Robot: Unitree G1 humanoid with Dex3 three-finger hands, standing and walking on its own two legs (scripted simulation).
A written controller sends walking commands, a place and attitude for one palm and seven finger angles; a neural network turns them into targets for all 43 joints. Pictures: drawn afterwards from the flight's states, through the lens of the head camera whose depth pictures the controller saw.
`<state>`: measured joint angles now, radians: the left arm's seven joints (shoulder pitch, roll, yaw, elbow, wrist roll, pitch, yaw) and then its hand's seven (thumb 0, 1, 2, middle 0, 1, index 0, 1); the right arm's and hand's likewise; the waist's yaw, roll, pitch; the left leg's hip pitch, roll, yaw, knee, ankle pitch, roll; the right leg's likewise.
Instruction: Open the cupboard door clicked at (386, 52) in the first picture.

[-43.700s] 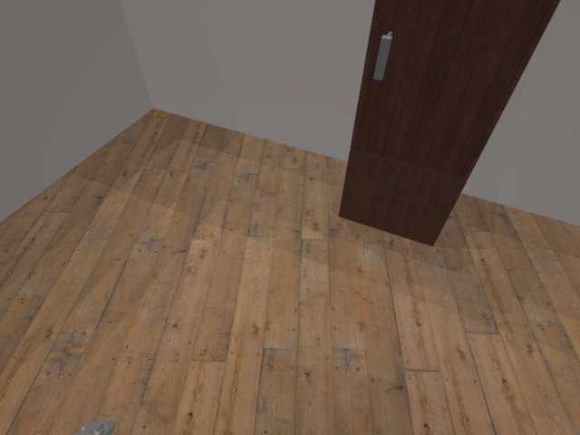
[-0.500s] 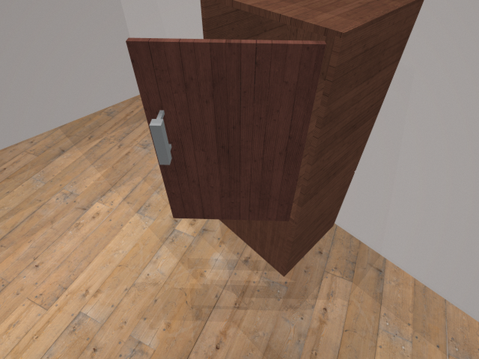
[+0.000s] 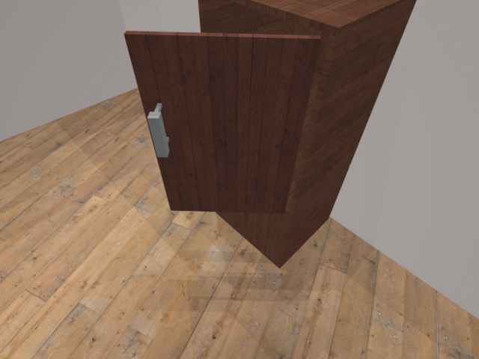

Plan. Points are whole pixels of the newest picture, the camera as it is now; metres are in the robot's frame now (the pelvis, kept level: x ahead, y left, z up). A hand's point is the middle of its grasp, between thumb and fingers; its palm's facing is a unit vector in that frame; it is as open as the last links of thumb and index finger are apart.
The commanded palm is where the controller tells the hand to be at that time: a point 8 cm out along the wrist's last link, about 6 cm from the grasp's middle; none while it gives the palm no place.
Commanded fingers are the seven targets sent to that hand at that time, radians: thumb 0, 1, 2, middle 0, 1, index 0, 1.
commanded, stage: look again from close up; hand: left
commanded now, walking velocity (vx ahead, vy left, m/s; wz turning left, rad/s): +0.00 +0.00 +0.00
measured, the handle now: (161, 130) +0.62 +0.23 +0.03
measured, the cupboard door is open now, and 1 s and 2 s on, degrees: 44 44 44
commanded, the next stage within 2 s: shuffle to correct the standing spot in 0.64 s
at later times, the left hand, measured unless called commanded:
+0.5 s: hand out of the picture -0.02 +0.17 -0.18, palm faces +0.07 -0.99 -0.15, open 7.4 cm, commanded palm none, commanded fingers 0.00 0.90 0.90 -0.20 -0.30 -0.20 -0.30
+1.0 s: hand out of the picture -0.10 +0.18 -0.20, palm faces +0.20 -0.96 -0.21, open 7.4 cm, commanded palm none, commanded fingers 0.00 0.90 0.90 -0.20 -0.30 -0.20 -0.30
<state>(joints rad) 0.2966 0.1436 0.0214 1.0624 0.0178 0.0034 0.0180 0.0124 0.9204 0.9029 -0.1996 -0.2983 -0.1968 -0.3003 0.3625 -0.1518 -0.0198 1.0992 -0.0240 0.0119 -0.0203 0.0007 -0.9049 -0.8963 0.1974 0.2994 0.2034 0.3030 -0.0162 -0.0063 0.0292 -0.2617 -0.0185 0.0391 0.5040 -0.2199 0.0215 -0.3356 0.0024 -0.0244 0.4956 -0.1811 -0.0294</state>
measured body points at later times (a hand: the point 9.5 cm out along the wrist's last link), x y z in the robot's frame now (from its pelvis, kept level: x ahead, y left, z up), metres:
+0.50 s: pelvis -0.01 +0.01 +0.00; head -0.03 +0.02 +0.45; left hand -0.03 +0.22 -0.16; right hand +0.00 -0.21 -0.16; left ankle +0.05 +0.11 -0.73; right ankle +0.10 -0.10 -0.73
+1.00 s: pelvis -0.05 +0.01 -0.03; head -0.06 +0.01 +0.42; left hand -0.11 +0.23 -0.18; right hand +0.02 -0.22 -0.18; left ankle +0.04 +0.11 -0.72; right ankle +0.03 -0.08 -0.74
